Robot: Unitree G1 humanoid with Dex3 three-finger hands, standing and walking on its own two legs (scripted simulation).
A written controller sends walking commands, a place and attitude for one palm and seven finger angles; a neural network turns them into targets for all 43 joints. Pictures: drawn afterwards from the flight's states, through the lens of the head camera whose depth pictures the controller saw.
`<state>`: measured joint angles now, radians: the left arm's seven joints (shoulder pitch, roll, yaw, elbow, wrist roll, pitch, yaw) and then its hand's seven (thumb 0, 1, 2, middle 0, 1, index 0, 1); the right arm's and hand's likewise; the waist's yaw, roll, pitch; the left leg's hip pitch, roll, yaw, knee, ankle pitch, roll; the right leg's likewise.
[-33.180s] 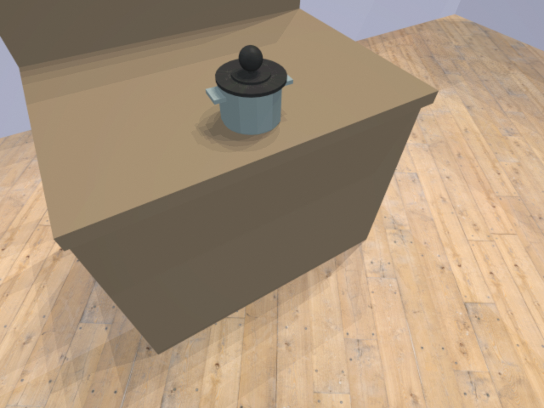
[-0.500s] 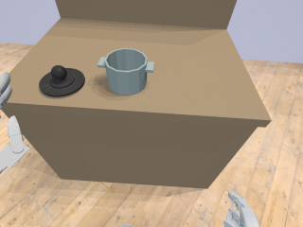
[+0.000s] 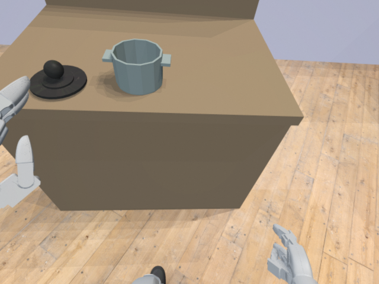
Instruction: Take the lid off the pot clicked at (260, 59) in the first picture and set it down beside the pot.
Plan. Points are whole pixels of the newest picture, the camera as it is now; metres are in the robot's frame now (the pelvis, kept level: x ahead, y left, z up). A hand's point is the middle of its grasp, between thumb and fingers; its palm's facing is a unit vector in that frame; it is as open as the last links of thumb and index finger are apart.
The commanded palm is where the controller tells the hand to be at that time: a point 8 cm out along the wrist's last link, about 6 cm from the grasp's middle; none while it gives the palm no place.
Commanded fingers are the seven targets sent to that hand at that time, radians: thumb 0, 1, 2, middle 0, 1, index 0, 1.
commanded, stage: stop stepping back and stand still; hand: left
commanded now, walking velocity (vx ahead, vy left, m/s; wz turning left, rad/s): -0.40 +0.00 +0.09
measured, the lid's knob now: (53, 69) +0.64 +0.43 +0.06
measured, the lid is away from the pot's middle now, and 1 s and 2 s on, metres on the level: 0.24 0.24 0.24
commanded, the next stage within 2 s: let the arm hang, fingers relaxed in 1.38 s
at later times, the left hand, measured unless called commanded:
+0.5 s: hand out of the picture +0.08 +0.26 +0.21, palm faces +0.36 -0.81 -0.45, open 7.4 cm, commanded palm +0.02 +0.30 +0.23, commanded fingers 0.00 0.90 0.90 -0.20 -0.30 -0.20 -0.30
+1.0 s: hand out of the picture +0.11 +0.26 +0.03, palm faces +0.23 -0.88 -0.42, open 7.4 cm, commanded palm none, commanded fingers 0.00 0.90 0.90 -0.20 -0.30 -0.20 -0.30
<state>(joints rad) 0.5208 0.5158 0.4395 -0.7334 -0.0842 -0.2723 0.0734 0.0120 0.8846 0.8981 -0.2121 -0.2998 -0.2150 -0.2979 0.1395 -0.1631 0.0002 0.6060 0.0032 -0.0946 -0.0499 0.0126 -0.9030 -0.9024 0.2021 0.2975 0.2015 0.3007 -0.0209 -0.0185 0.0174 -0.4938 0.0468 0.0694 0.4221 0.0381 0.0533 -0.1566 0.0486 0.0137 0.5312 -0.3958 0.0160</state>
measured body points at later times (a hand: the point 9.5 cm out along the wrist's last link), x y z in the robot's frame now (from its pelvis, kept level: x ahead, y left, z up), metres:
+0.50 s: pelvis -0.11 +0.02 +0.01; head -0.11 +0.04 +0.46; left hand +0.05 +0.30 +0.24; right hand +0.07 -0.18 -0.06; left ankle -0.12 +0.15 -0.73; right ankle -0.09 -0.11 -0.72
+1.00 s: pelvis -0.10 +0.01 -0.01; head -0.12 +0.00 +0.44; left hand +0.09 +0.31 +0.06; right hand +0.06 -0.25 -0.11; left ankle -0.07 +0.15 -0.73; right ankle -0.13 -0.08 -0.73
